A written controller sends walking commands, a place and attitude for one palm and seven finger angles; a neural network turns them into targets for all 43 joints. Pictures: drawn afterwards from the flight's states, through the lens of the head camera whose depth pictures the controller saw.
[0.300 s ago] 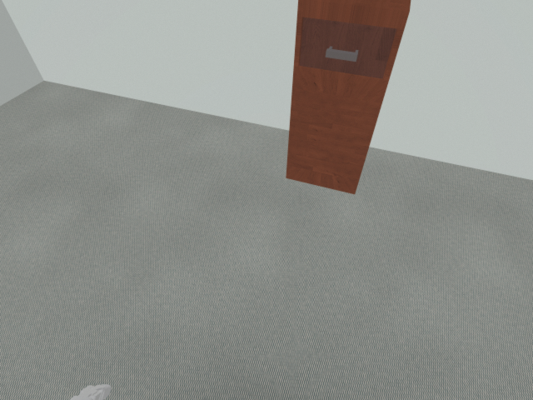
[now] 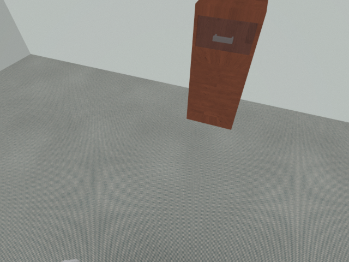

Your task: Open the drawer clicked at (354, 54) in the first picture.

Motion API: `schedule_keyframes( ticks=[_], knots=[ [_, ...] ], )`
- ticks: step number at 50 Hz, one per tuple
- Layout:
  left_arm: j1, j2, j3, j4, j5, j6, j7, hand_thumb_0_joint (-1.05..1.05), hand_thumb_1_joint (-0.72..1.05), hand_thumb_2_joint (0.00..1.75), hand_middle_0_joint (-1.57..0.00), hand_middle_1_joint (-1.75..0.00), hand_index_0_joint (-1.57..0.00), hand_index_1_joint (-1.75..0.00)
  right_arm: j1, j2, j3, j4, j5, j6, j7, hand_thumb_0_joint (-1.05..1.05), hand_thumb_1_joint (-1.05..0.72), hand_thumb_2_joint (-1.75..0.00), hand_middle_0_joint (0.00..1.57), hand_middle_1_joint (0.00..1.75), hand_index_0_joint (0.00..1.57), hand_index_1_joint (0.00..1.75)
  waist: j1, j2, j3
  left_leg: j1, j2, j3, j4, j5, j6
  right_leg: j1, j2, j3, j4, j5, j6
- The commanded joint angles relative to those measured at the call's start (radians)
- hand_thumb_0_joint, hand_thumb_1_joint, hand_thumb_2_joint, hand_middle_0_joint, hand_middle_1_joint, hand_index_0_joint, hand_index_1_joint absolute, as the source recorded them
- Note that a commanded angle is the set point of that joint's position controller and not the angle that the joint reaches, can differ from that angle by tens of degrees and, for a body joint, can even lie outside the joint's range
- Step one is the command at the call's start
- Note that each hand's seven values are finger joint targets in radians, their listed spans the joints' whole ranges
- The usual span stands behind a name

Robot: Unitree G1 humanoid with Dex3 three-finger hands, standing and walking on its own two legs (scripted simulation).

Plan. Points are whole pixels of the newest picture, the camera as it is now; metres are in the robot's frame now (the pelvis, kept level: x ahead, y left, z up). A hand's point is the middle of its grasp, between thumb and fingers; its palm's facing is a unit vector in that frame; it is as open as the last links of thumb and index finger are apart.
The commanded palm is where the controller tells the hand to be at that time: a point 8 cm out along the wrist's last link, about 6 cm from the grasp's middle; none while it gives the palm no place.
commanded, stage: stand and wait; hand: left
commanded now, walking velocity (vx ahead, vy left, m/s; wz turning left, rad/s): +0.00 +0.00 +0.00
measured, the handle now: (223, 38) +1.30 -0.20 -0.03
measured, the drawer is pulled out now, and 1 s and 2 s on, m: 0.00 0.00 0.00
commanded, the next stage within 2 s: look at it before walking up in 0.52 s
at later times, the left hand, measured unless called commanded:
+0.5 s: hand out of the picture +0.06 +0.24 -0.15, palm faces -0.03 -0.94 -0.34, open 7.4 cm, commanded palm none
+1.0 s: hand out of the picture +0.07 +0.24 -0.15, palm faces -0.03 -0.94 -0.33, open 7.4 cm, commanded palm none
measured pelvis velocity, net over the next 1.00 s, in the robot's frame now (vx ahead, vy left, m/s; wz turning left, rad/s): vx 0.00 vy -0.01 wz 0.00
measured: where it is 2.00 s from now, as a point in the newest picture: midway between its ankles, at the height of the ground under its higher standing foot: outside the picture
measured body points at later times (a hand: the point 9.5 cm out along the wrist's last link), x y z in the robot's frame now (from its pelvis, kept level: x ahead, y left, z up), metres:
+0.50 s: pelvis -0.01 -0.01 +0.00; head -0.01 -0.01 +0.45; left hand +0.06 +0.29 -0.13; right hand +0.06 -0.30 -0.13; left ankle +0.00 +0.12 -0.74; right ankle +0.00 -0.12 -0.74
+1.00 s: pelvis +0.00 -0.01 +0.01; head +0.00 -0.01 +0.45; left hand +0.07 +0.29 -0.13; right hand +0.08 -0.30 -0.13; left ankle +0.00 +0.12 -0.74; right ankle +0.00 -0.12 -0.74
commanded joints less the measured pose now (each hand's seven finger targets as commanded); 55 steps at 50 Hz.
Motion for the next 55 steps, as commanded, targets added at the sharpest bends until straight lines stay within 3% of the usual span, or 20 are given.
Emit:
schedule_keyframes(
  ticks=[1,11,26,41,55],
  knots=[
    [-0.054,0.218,0.056,-0.063,-0.006,-0.024,0.018,0.00,0.90,0.90,-0.20,-0.30,-0.20,-0.30,-0.047,-0.209,-0.045,-0.057,0.007,-0.029,-0.016,0.00,-0.90,-0.90,0.20,0.30,0.20,0.30,-0.012,0.000,-0.048,0.000,0.104,-0.090,-0.083,0.149,0.040,0.009,-0.104,0.096,-0.096,0.128,-0.040],
    [-0.043,0.220,0.055,-0.022,-0.007,-0.026,0.017,0.00,0.90,0.90,-0.20,-0.30,-0.20,-0.30,-0.031,-0.213,-0.040,-0.010,0.011,-0.029,-0.016,0.00,-0.90,-0.90,0.20,0.30,0.20,0.30,-0.010,-0.006,-0.053,0.007,0.111,-0.094,-0.098,0.143,0.036,0.027,-0.110,0.105,-0.121,0.126,-0.042],
    [-0.047,0.224,0.053,0.003,-0.006,-0.024,0.016,0.00,0.90,0.90,-0.20,-0.30,-0.20,-0.30,-0.013,-0.216,-0.036,0.028,0.011,-0.026,-0.013,0.00,-0.90,-0.90,0.20,0.30,0.20,0.30,-0.009,-0.014,-0.009,-0.011,0.111,-0.098,-0.127,0.088,0.030,0.000,-0.106,0.117,-0.156,0.038,-0.041],
    [-0.044,0.220,0.053,0.005,-0.006,-0.029,0.018,0.00,0.90,0.90,-0.20,-0.30,-0.20,-0.30,-0.024,-0.213,-0.036,0.031,0.013,-0.030,-0.016,0.00,-0.90,-0.90,0.20,0.30,0.20,0.30,-0.008,-0.003,-0.044,0.030,0.121,-0.091,-0.121,0.182,0.028,0.036,-0.112,0.104,-0.141,0.177,-0.040],
    [-0.040,0.220,0.052,0.012,-0.005,-0.028,0.018,0.00,0.90,0.90,-0.20,-0.30,-0.20,-0.30,-0.035,-0.216,-0.035,0.030,0.015,-0.028,-0.017,0.00,-0.90,-0.90,0.20,0.30,0.20,0.30,-0.007,-0.003,-0.034,0.047,0.124,-0.091,-0.131,0.197,0.027,0.043,-0.110,0.101,-0.154,0.199,-0.037]
  ],
)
